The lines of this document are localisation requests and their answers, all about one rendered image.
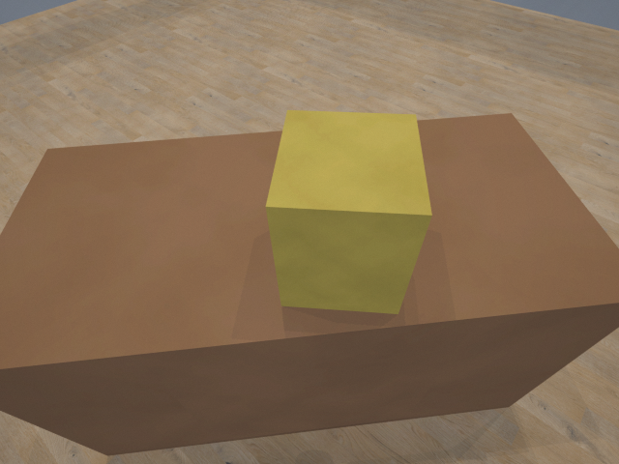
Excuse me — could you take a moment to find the carton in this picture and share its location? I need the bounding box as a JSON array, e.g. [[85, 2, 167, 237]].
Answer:
[[266, 110, 432, 314]]

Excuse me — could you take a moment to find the pedestal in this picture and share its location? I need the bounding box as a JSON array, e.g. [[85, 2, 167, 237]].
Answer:
[[0, 113, 619, 456]]

